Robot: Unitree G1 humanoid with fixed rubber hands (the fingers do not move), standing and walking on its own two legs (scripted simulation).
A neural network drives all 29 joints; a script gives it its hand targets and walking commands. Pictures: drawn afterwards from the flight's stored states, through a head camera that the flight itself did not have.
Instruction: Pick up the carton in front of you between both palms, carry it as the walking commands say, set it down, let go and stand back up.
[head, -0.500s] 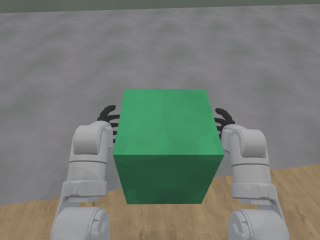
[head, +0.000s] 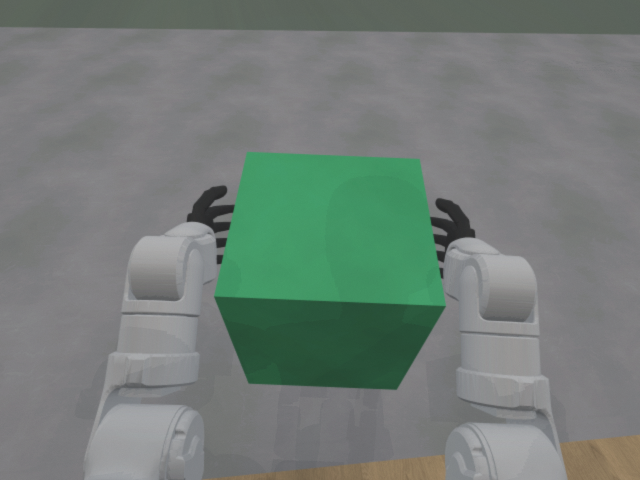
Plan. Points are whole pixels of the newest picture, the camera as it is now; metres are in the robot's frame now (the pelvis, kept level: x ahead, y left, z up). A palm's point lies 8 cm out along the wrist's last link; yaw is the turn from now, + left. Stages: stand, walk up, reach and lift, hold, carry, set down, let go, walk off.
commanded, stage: carry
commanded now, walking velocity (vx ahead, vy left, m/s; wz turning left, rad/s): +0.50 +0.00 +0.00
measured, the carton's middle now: (327, 279) +0.36 +0.02 +0.08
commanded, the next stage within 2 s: none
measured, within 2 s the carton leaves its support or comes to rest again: neither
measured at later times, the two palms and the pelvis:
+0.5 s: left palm (272, 142) +0.65 +0.13 +0.10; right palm (440, 155) +0.64 -0.16 +0.10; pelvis +0.30 -0.01 -0.02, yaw +2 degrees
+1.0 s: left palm (281, 82) +0.94 +0.16 +0.09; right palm (408, 94) +0.94 -0.14 +0.08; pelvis +0.59 +0.00 -0.03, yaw +1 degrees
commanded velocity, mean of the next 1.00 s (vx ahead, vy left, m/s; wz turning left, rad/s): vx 0.50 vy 0.00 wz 0.00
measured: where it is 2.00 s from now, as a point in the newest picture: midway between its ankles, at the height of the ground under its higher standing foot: (332, 259)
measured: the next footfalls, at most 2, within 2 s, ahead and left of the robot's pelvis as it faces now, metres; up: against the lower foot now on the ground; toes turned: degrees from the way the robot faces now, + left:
right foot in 0.52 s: +0.48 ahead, -0.06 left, -0.03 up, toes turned -2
left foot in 1.04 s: +0.81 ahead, +0.09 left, -0.03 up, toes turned +7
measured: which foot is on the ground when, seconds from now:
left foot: down 0.00-0.52, up 0.54-1.00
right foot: up 0.00-0.50, down 0.52-1.00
